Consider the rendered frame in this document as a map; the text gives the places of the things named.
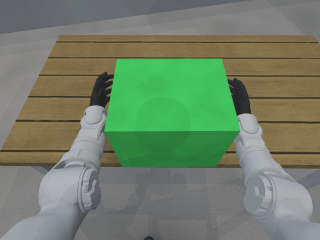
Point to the carton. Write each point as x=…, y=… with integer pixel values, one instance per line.
x=175, y=112

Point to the right robot upper arm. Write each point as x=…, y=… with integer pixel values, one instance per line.
x=282, y=208

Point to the robot left forearm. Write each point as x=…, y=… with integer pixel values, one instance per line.
x=88, y=147

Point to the table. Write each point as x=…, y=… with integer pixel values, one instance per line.
x=281, y=74

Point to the robot right forearm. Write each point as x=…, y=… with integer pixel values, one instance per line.
x=253, y=155

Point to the left robot upper arm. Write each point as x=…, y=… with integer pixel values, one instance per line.
x=66, y=196

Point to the left robot hand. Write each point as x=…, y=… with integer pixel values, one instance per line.
x=98, y=96

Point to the right robot hand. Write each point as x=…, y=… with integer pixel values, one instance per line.
x=240, y=97

